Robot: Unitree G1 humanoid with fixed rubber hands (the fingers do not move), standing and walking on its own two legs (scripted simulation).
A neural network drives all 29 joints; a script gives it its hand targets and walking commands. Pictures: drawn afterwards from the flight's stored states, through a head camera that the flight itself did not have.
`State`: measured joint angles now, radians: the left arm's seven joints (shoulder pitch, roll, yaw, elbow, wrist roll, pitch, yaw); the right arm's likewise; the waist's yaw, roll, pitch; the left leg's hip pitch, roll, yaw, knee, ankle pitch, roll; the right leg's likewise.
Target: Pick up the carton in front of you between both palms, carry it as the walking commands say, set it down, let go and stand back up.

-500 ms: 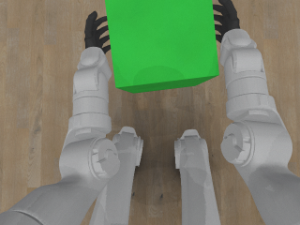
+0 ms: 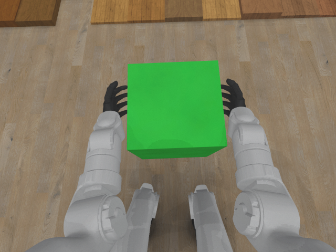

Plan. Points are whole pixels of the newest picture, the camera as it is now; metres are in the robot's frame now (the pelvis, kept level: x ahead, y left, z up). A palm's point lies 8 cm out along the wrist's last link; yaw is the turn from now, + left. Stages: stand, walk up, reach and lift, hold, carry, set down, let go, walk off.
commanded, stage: reach and lift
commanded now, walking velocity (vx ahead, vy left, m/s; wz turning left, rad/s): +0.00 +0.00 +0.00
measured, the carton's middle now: (173, 118) +0.44 +0.01 -0.12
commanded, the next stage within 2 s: hold in 1.76 s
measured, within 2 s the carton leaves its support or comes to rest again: neither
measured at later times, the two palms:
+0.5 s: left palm (83, 102) +0.38 +0.16 +0.11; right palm (263, 107) +0.38 -0.14 +0.11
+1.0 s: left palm (53, 94) +0.35 +0.16 +0.19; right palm (293, 109) +0.34 -0.14 +0.18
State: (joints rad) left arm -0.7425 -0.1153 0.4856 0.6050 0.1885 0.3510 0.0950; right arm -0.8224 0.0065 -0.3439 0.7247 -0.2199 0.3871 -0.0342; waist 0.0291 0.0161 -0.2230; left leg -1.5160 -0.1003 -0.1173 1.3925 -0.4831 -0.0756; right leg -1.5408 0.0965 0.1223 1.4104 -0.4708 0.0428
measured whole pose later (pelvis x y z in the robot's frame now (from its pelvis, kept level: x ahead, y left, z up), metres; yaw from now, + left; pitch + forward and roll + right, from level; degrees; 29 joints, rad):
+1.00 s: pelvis +0.05 +0.01 +0.17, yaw -1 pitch -3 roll +0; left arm -0.32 -0.17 0.30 0.43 0.30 0.60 0.02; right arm -0.29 0.16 -0.27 0.41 -0.29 0.63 -0.01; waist 0.00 0.00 -0.03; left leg -0.20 -0.04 -0.15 0.49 -0.24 -0.02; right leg -0.21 0.04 0.15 0.48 -0.22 0.02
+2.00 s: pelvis +0.06 +0.01 +0.18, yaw -1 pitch -6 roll +0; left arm -0.26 -0.15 0.21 0.25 0.27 0.75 0.01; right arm -0.24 0.15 -0.19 0.24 -0.27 0.77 -0.02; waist 0.00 0.00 -0.02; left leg -0.05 -0.03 -0.14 0.36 -0.20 -0.02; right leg -0.06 0.03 0.14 0.36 -0.19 0.02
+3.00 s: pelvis +0.36 +0.04 +0.17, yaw +0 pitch +6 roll -2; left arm -0.19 -0.14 0.13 -0.34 0.11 1.23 0.10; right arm -0.17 0.14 -0.11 -0.36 -0.11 1.25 -0.10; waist -0.03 0.03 -0.11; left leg -0.03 0.04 0.17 0.33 -0.39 0.01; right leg -0.58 -0.05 -0.17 0.70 -0.25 -0.01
